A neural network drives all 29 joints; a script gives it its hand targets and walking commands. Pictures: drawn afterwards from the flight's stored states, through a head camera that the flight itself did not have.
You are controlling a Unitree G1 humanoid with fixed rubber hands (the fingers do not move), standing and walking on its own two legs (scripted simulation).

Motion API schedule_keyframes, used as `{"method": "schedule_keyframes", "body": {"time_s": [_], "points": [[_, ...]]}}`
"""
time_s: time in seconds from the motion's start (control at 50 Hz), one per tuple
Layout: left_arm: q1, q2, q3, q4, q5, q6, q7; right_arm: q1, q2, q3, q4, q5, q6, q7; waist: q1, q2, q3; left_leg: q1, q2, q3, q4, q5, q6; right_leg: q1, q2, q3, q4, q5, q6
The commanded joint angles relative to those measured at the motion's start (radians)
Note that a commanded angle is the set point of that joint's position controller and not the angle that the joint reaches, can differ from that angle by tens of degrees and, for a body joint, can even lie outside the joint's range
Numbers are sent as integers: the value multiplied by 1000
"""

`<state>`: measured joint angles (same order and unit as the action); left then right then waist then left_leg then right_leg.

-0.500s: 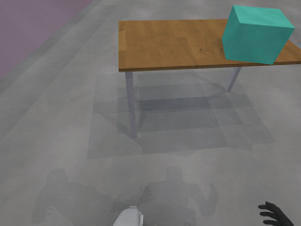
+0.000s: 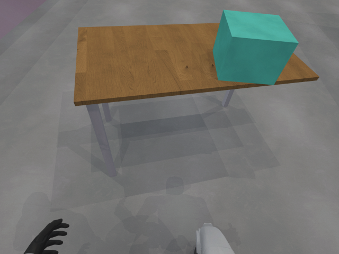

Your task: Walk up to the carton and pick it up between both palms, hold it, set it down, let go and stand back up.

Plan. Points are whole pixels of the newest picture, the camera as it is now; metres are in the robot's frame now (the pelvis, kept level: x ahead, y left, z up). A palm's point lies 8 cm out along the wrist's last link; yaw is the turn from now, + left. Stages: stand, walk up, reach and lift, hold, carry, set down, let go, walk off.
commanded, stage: walk up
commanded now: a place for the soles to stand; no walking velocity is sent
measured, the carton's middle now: (248, 47) +0.90 -0.35 +0.02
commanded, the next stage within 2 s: none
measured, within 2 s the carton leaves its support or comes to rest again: neither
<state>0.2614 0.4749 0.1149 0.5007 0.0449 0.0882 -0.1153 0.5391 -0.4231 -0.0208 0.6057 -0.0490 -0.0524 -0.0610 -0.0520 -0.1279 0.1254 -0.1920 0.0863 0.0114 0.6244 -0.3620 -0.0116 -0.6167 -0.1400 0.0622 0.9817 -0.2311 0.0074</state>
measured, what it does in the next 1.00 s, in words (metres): walks ahead: right foot, then left foot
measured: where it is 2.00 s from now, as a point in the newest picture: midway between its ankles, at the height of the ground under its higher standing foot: (226, 209)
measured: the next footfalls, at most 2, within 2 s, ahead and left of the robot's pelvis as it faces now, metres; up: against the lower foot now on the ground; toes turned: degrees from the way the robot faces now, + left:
right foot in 0.10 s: +0.19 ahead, -0.21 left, +0.00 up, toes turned -3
left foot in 0.58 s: +0.34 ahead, -0.02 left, +0.00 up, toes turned +9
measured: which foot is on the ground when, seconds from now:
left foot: down 0.00-0.10, up 0.12-0.56, down 0.58-1.00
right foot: up 0.00-0.08, down 0.10-0.58, up 0.60-1.00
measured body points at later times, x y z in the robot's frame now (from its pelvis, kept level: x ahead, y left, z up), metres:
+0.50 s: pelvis +0.18 -0.14 +0.00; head +0.19 -0.12 +0.45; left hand +0.18 +0.19 -0.09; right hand +0.36 -0.43 -0.06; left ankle +0.30 -0.02 -0.69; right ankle +0.15 -0.21 -0.72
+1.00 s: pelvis +0.29 -0.26 -0.03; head +0.31 -0.22 +0.42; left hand +0.42 +0.08 -0.10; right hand +0.37 -0.59 -0.07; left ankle +0.31 -0.03 -0.72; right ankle +0.39 -0.43 -0.71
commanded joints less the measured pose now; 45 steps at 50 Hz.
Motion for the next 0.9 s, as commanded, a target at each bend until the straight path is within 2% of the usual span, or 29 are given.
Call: {"method": "schedule_keyframes", "body": {"time_s": [0.0, 0.02, 0.04, 0.06, 0.08, 0.1, 0.12, 0.14, 0.16, 0.18, 0.2, 0.24, 0.32, 0.38, 0.44, 0.48, 0.5, 0.52, 0.54, 0.56, 0.58, 0.6, 0.62, 0.64, 0.68, 0.72, 0.8, 0.84, 0.88], "points": [[-13, 119, 46, -124, -9, -44, 4, -120, -335, -133, -129, 3, -24, -25, 67, 308, -45, -148, 191, -169, -188, -33, 177, 253, 17, -34, -218, -58, -43], [65, 127, 52, -102, -9, -49, 10, -143, -326, -128, -131, 3, -18, -23, 115, 291, -61, -218, 178, -123, -104, -4, 156, 397, 36, -51, -274, -52, -50], [173, 146, 65, -60, -12, -62, 20, -137, -299, -120, -125, 1, -8, -19, 164, 204, -110, -271, 131, -66, 101, 15, 132, 560, 65, -43, -351, -58, -56], [267, 213, 86, -22, -3, -75, 37, -84, -226, -100, -119, 5, -3, -13, 204, -14, -177, -367, 42, 10, 415, -55, 88, 701, 49, 47, -411, -139, -68], [284, 297, 99, -39, 3, -85, 55, -61, -124, -64, -149, 19, -3, -6, 204, -273, -204, -532, -98, 3, 638, -347, 47, 710, -144, 348, -512, -191, -98], [244, 332, 97, -95, -14, -90, 64, -75, -168, -78, -165, 40, 8, -22, 190, -230, -200, -581, -134, -99, 721, -315, 33, 665, -236, 599, -683, -324, -197], [211, 303, 94, -100, -25, -94, 70, -124, -232, -98, -171, 56, 17, -30, 185, -165, -143, -599, -82, -134, 772, -239, 48, 631, -247, 656, -742, -339, -245], [182, 278, 92, -94, -35, -94, 78, -148, -260, -108, -152, 54, 17, -25, 157, -98, -100, -591, -48, -142, 778, -189, 50, 595, -206, 551, -714, -287, -221], [159, 254, 83, -96, -38, -87, 88, -132, -270, -115, -115, 56, 19, -18, 137, -52, -87, -556, -27, -137, 773, -141, 42, 563, -159, 393, -638, -176, -182], [123, 237, 72, -101, -38, -82, 94, -82, -257, -115, -76, 63, 21, -13, 109, -72, -97, -500, -19, -131, 736, -120, 35, 534, -133, 292, -596, -48, -167], [89, 209, 58, -99, -41, -80, 94, -65, -251, -111, -57, 62, 26, -7, 86, -74, -95, -441, -17, -129, 687, -103, 31, 475, -121, 241, -599, -36, -165], [69, 176, 39, -109, -34, -87, 93, -86, -240, -101, -55, 44, 35, -2, 82, -79, -72, -386, -27, -109, 614, -69, 26, 403, -127, 202, -622, -35, -183], [129, 149, 26, -95, -24, -89, 91, -201, -199, -84, -93, 33, 30, 12, 122, -56, 41, -436, -49, -81, 371, 4, 14, 414, -120, 97, -658, 99, -189], [144, 148, 23, -93, -10, -87, 81, -255, -182, -73, -108, 40, 18, 12, 137, -27, 51, -383, -56, -42, 190, 73, 24, 414, -121, 44, -634, 156, -165], [125, 147, 17, -105, -2, -78, 71, -230, -180, -75, -96, 43, 12, 1, 117, 12, -13, -193, -89, 11, 99, 165, 40, 356, -114, -10, -555, 194, -128], [117, 135, 11, -107, -3, -70, 68, -178, -186, -83, -79, 39, 10, -15, 83, 69, -63, -2, -115, 26, 7, 240, 53, 279, -93, -59, -436, 158, -81], [119, 121, 4, -110, -2, -71, 68, -130, -213, -97, -65, 35, 12, -24, 53, 110, -112, 127, -103, 1, 2, 229, 79, 217, -67, -89, -339, 159, -54], [130, 107, -1, -113, -2, -72, 69, -55, -250, -113, -52, 29, 17, -34, 5, 161, -157, 239, -46, -70, -28, 137, 124, 147, -27, -136, -185, 144, -18], [151, 81, -2, -122, -6, -69, 68, 11, -301, -134, -57, 12, 24, -46, -44, 297, -205, 311, 142, -388, -108, -67, 228, 16, 73, -177, 94, -15, 23], [188, 123, 18, -136, -1, -54, 68, 19, -314, -134, -87, -1, 32, -58, -39, 349, -249, 321, 358, -788, -229, -117, 344, -91, 141, -80, 300, -401, 63], [150, 223, 50, -153, 16, -28, 71, -2, -322, -142, -107, 6, 31, -77, -45, 237, -223, 281, 410, -839, -255, -211, 399, -117, 75, 41, 424, -394, 52], [102, 243, 53, -159, 16, -18, 70, -11, -306, -135, -114, 5, 24, -79, -46, 157, -182, 214, 383, -774, -256, -114, 385, -117, 74, 36, 453, -374, 44], [65, 217, 55, -154, 17, -18, 69, -30, -289, -123, -118, 6, 19, -75, -37, 111, -144, 152, 325, -654, -239, 21, 342, -101, 85, 40, 438, -369, 36], [73, 192, 54, -140, 15, -23, 68, -60, -280, -115, -120, 9, 13, -72, -21, 135, -126, 98, 283, -545, -196, 164, 320, -65, 83, 57, 415, -361, 33], [139, 158, 53, -115, 2, -21, 66, -143, -284, -107, -125, 10, 4, -65, 30, 195, -103, -12, 243, -397, -166, 218, 302, 4, 71, 69, 382, -312, 24], [164, 132, 49, -107, -7, -11, 54, -179, -296, -111, -144, -3, -5, -54, 49, 265, -83, -71, 203, -320, -179, 141, 295, 11, 79, 48, 380, -236, 19], [91, 112, 48, -127, -7, 2, 34, -162, -298, -114, -154, 0, -19, -39, 47, 343, -14, -184, 151, -232, -208, -164, 235, 24, 53, -10, 203, -113, 6], [58, 113, 46, -140, -5, 0, 22, -160, -317, -127, -160, -4, -21, -37, 40, 389, -6, -198, 144, -242, -206, -323, 209, 39, 34, -22, 77, -102, -5], [42, 128, 50, -141, -6, -7, 14, -168, -343, -139, -169, -6, -19, -38, 42, 394, -11, -236, 156, -253, -194, -386, 191, 115, 34, -33, -17, -126, -16]]}}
